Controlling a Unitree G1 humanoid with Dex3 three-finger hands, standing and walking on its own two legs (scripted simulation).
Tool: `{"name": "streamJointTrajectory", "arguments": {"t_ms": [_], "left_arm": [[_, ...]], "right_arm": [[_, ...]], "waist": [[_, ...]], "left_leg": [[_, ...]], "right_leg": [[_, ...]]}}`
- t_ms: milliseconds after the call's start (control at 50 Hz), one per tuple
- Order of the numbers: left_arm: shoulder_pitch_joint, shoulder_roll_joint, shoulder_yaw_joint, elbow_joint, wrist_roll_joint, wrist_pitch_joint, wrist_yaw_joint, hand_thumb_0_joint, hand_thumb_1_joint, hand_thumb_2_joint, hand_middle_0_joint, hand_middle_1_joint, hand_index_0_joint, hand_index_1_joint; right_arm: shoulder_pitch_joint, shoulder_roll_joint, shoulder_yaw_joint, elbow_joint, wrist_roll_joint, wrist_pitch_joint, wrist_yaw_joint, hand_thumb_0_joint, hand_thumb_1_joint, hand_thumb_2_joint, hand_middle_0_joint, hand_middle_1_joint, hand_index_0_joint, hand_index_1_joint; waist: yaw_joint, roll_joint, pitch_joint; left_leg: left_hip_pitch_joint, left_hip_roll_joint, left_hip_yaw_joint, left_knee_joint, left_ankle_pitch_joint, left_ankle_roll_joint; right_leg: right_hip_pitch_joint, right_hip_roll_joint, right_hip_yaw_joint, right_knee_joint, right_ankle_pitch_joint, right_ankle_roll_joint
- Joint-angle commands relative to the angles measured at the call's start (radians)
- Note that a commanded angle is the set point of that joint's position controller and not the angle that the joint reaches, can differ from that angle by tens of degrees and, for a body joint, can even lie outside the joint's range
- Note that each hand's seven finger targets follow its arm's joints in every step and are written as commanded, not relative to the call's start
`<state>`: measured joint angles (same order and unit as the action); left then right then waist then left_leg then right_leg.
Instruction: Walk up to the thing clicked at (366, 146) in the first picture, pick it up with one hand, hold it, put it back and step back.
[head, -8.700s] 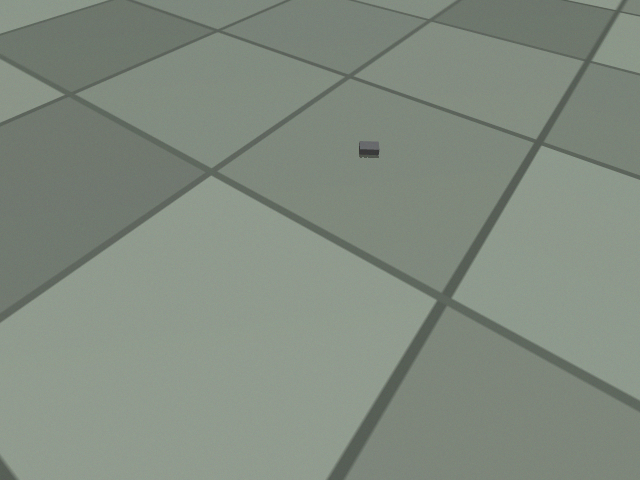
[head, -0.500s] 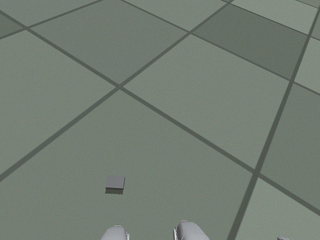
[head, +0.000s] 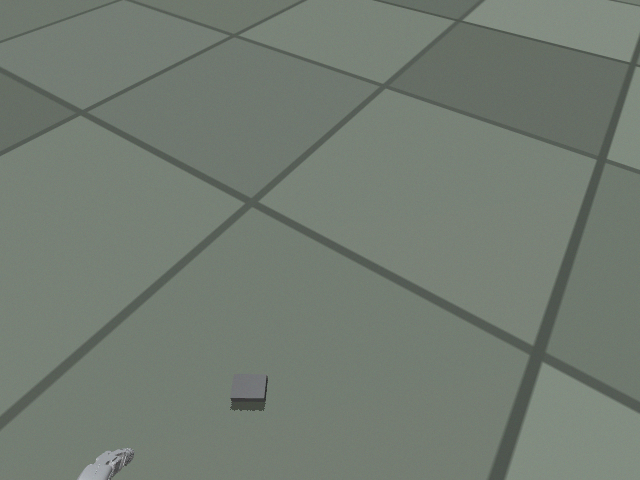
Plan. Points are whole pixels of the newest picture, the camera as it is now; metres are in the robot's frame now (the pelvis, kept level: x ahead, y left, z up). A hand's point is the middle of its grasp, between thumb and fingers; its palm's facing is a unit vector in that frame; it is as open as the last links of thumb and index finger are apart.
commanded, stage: stand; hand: left
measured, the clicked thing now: (249, 387) +0.48 +0.22 -0.75
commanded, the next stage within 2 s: none
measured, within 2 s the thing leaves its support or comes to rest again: neither
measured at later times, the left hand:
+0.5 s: hand out of the picture +0.06 +0.25 -0.14, palm faces -0.03 -0.94 -0.35, open 7.4 cm
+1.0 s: hand out of the picture +0.08 +0.25 -0.14, palm faces -0.03 -0.94 -0.34, open 7.4 cm
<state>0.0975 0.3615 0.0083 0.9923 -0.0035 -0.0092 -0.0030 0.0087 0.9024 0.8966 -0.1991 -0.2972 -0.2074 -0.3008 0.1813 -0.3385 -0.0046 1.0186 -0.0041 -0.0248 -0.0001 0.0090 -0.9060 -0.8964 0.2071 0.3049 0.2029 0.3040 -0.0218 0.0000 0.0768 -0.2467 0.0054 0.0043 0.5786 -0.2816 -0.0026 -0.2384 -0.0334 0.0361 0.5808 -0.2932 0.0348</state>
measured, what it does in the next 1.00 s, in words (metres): stands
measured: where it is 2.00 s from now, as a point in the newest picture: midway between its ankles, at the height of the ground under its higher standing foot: outside the picture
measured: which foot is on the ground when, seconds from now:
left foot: down 0.00-1.00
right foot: down 0.00-1.00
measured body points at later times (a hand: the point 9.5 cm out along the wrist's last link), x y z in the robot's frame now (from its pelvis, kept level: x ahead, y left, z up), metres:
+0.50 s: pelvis -0.01 -0.01 +0.02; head -0.01 +0.00 +0.46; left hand +0.06 +0.30 -0.12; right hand +0.07 -0.31 -0.11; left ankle +0.02 +0.12 -0.73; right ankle +0.01 -0.14 -0.73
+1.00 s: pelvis +0.00 -0.01 +0.02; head +0.01 +0.00 +0.47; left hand +0.08 +0.30 -0.11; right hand +0.08 -0.31 -0.11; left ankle +0.02 +0.12 -0.73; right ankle +0.01 -0.14 -0.73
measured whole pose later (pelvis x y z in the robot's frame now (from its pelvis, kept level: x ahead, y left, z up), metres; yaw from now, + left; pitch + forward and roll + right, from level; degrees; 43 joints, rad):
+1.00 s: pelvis +0.00 -0.01 +0.02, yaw +1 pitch -2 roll +0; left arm 0.10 0.36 -0.01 1.12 0.01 -0.01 0.00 0.01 0.90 0.90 -0.20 -0.30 -0.21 -0.30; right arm 0.09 -0.34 -0.01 1.16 0.00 0.00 0.01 0.01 -0.91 -0.90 0.20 0.30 0.20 0.30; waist -0.01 -0.01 0.05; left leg -0.15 0.01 -0.01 0.35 -0.16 -0.01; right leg -0.14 -0.03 0.02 0.35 -0.17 0.03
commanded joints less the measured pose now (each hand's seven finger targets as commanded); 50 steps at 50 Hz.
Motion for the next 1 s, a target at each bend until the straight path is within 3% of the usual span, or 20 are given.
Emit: {"name": "streamJointTrajectory", "arguments": {"t_ms": [0, 60, 140, 220, 300, 320, 360, 400, 460, 480, 580, 680, 700, 820, 900, 920, 980], "left_arm": [[-0.058, 0.221, 0.045, -0.026, 0.006, -0.025, 0.007, 0.0, 0.9, 0.9, -0.2, -0.3, -0.2, -0.3], [-0.076, 0.214, 0.039, -0.005, 0.006, -0.025, 0.005, 0.0, 0.9, 0.9, -0.2, -0.3, -0.2, -0.3], [-0.069, 0.214, 0.037, 0.027, 0.004, -0.033, 0.005, 0.0, 0.9, 0.9, -0.2, -0.3, -0.2, -0.3], [-0.08, 0.217, 0.035, 0.048, 0.004, -0.033, 0.004, 0.0, 0.9, 0.9, -0.2, -0.3, -0.2, -0.3], [-0.072, 0.216, 0.033, 0.061, 0.009, -0.034, 0.003, 0.0, 0.9, 0.9, -0.2, -0.3, -0.2, -0.3], [-0.075, 0.221, 0.034, 0.066, 0.008, -0.033, 0.002, 0.0, 0.9, 0.9, -0.2, -0.3, -0.2, -0.3], [-0.072, 0.225, 0.034, 0.07, 0.011, -0.031, 0.003, 0.0, 0.9, 0.9, -0.2, -0.3, -0.2, -0.3], [-0.074, 0.225, 0.035, 0.072, 0.011, -0.029, 0.002, 0.0, 0.9, 0.9, -0.2, -0.3, -0.2, -0.3], [-0.058, 0.226, 0.031, 0.074, 0.014, -0.031, 0.002, 0.0, 0.9, 0.9, -0.2, -0.3, -0.2, -0.3], [-0.063, 0.219, 0.031, 0.071, 0.013, -0.033, 0.002, 0.0, 0.9, 0.9, -0.2, -0.3, -0.2, -0.3], [-0.04, 0.222, 0.03, 0.076, 0.011, -0.028, 0.004, 0.0, 0.9, 0.9, -0.2, -0.3, -0.2, -0.3], [-0.034, 0.218, 0.027, 0.076, 0.01, -0.031, 0.006, 0.0, 0.9, 0.9, -0.2, -0.3, -0.2, -0.3], [-0.026, 0.219, 0.029, 0.077, 0.01, -0.027, 0.006, 0.0, 0.9, 0.9, -0.2, -0.3, -0.2, -0.3], [-0.025, 0.211, 0.026, 0.074, 0.01, -0.028, 0.008, 0.0, 0.9, 0.9, -0.2, -0.3, -0.2, -0.3], [-0.017, 0.21, 0.025, 0.077, 0.011, -0.027, 0.008, 0.0, 0.9, 0.9, -0.2, -0.3, -0.2, -0.3], [-0.024, 0.216, 0.026, 0.074, 0.012, -0.028, 0.009, 0.0, 0.9, 0.9, -0.2, -0.3, -0.2, -0.3], [-0.029, 0.213, 0.027, 0.075, 0.011, -0.026, 0.009, 0.0, 0.9, 0.9, -0.2, -0.3, -0.2, -0.3]], "right_arm": [[-0.055, -0.215, -0.054, -0.037, 0.002, -0.017, -0.007, 0.0, -0.9, -0.9, 0.2, 0.3, 0.2, 0.3], [-0.079, -0.22, -0.053, -0.013, 0.0, -0.014, -0.001, 0.0, -0.9, -0.9, 0.2, 0.3, 0.2, 0.3], [-0.096, -0.223, -0.054, 0.011, -0.001, -0.019, 0.001, 0.0, -0.9, -0.9, 0.2, 0.3, 0.2, 0.3], [-0.12, -0.222, -0.053, 0.031, -0.001, -0.016, 0.004, 0.0, -0.9, -0.9, 0.2, 0.3, 0.2, 0.3], [-0.14, -0.224, -0.054, 0.045, 0.0, -0.013, 0.006, 0.0, -0.9, -0.9, 0.2, 0.3, 0.2, 0.3], [-0.131, -0.221, -0.051, 0.05, -0.001, -0.01, 0.007, 0.0, -0.9, -0.9, 0.2, 0.3, 0.2, 0.3], [-0.141, -0.22, -0.052, 0.054, -0.002, -0.008, 0.008, 0.0, -0.9, -0.9, 0.2, 0.3, 0.2, 0.3], [-0.142, -0.228, -0.054, 0.058, -0.004, -0.006, 0.008, 0.0, -0.9, -0.9, 0.2, 0.3, 0.2, 0.3], [-0.137, -0.219, -0.051, 0.063, -0.004, -0.006, 0.01, 0.0, -0.9, -0.9, 0.2, 0.3, 0.2, 0.3], [-0.138, -0.23, -0.053, 0.064, -0.005, -0.007, 0.01, 0.0, -0.9, -0.9, 0.2, 0.3, 0.2, 0.3], [-0.137, -0.227, -0.052, 0.07, -0.006, -0.003, 0.008, 0.0, -0.9, -0.9, 0.2, 0.3, 0.2, 0.3], [-0.131, -0.225, -0.049, 0.076, -0.005, -0.005, 0.008, 0.0, -0.9, -0.9, 0.2, 0.3, 0.2, 0.3], [-0.131, -0.227, -0.051, 0.078, -0.003, -0.003, 0.006, 0.0, -0.9, -0.9, 0.2, 0.3, 0.2, 0.3], [-0.133, -0.23, -0.049, 0.081, -0.004, -0.007, 0.004, 0.0, -0.9, -0.9, 0.2, 0.3, 0.2, 0.3], [-0.132, -0.224, -0.045, 0.083, -0.001, -0.004, 0.004, 0.0, -0.9, -0.9, 0.2, 0.3, 0.2, 0.3], [-0.14, -0.219, -0.045, 0.08, -0.001, -0.004, 0.004, 0.0, -0.9, -0.9, 0.2, 0.3, 0.2, 0.3], [-0.137, -0.222, -0.044, 0.084, -0.002, -0.001, 0.004, 0.0, -0.9, -0.9, 0.2, 0.3, 0.2, 0.3]], "waist": [[0.008, -0.037, -0.071], [0.009, -0.016, -0.057], [0.012, 0.0, -0.106], [0.01, 0.003, -0.076], [0.011, 0.012, -0.087], [0.005, 0.015, -0.063], [0.01, -0.003, -0.066], [0.009, 0.011, -0.069], [0.01, -0.026, -0.078], [0.009, 0.0, -0.093], [0.015, -0.001, -0.08], [0.014, -0.004, -0.098], [0.016, -0.001, -0.087], [0.019, 0.01, -0.12], [0.018, 0.007, -0.101], [0.017, -0.009, -0.106], [0.016, 0.002, -0.086]], "left_leg": [[0.042, 0.093, -0.117, -0.18, 0.099, 0.035], [0.041, 0.1, -0.12, -0.227, 0.082, 0.031], [0.097, 0.111, -0.111, -0.244, 0.188, 0.027], [0.087, 0.112, -0.112, -0.278, 0.125, 0.019], [0.111, 0.112, -0.107, -0.28, 0.116, 0.017], [0.082, 0.109, -0.111, -0.3, 0.047, 0.014], [0.103, 0.107, -0.11, -0.291, 0.055, 0.014], [0.078, 0.109, -0.115, -0.308, 0.002, 0.016], [0.122, 0.108, -0.109, -0.291, 0.056, 0.015], [0.111, 0.114, -0.11, -0.291, 0.077, 0.02], [0.084, 0.109, -0.113, -0.305, 0.039, 0.02], [0.102, 0.114, -0.111, -0.296, 0.113, 0.022], [0.099, 0.113, -0.117, -0.31, 0.073, 0.018], [0.116, 0.123, -0.109, -0.29, 0.221, 0.019], [0.101, 0.115, -0.105, -0.298, 0.175, 0.016], [0.122, 0.118, -0.105, -0.292, 0.215, 0.016], [0.103, 0.113, -0.105, -0.3, 0.146, 0.013]], "right_leg": [[0.025, -0.09, 0.112, -0.204, 0.08, -0.079], [0.049, -0.087, 0.102, -0.239, 0.057, -0.07], [0.1, -0.087, 0.084, -0.242, 0.172, -0.06], [0.082, -0.085, 0.083, -0.276, 0.106, -0.056], [0.078, -0.088, 0.085, -0.297, 0.113, -0.053], [0.062, -0.085, 0.087, -0.306, 0.056, -0.049], [0.047, -0.089, 0.094, -0.319, 0.029, -0.053], [0.055, -0.084, 0.089, -0.316, 0.017, -0.051], [0.03, -0.089, 0.095, -0.327, 0.007, -0.053], [0.06, -0.088, 0.087, -0.316, 0.054, -0.05], [0.062, -0.083, 0.079, -0.311, 0.048, -0.05], [0.083, -0.089, 0.075, -0.302, 0.109, -0.05], [0.064, -0.08, 0.068, -0.298, 0.08, -0.05], [0.111, -0.089, 0.059, -0.28, 0.186, -0.049], [0.109, -0.089, 0.058, -0.294, 0.171, -0.042], [0.106, -0.092, 0.056, -0.29, 0.195, -0.046], [0.098, -0.091, 0.059, -0.303, 0.141, -0.043]]}}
